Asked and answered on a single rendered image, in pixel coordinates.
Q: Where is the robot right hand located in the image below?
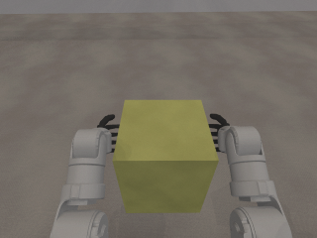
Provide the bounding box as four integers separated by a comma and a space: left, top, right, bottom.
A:
208, 113, 230, 153

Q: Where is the carton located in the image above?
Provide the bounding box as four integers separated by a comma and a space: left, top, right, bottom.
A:
112, 99, 219, 213

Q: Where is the robot left forearm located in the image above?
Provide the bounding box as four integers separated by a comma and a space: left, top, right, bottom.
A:
50, 127, 112, 238

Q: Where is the robot right upper arm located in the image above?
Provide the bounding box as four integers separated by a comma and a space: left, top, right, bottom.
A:
229, 206, 292, 238

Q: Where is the robot left upper arm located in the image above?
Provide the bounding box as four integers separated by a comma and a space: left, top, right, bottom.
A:
51, 209, 109, 238

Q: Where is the robot right forearm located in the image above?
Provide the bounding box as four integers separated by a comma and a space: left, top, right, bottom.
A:
217, 126, 292, 238

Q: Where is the robot left hand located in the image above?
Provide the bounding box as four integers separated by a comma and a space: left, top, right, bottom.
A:
97, 114, 120, 153

